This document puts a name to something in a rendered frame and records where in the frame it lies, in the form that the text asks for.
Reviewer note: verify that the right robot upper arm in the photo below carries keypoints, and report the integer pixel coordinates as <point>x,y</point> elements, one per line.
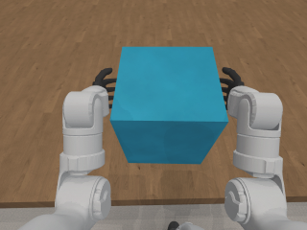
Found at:
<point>258,204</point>

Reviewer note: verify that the right robot forearm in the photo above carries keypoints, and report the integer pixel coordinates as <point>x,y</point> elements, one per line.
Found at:
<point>259,120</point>

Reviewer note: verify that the left robot hand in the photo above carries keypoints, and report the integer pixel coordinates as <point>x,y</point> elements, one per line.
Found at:
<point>99,81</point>

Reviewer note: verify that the carton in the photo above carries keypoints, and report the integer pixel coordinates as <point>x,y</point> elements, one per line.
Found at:
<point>168,104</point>

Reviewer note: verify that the left robot forearm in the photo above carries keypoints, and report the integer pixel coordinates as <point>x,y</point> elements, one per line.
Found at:
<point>83,115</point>

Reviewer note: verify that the right robot hand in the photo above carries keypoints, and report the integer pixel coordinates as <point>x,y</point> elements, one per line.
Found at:
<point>231,83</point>

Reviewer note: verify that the left robot upper arm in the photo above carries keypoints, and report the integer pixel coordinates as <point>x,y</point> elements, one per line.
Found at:
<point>82,200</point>

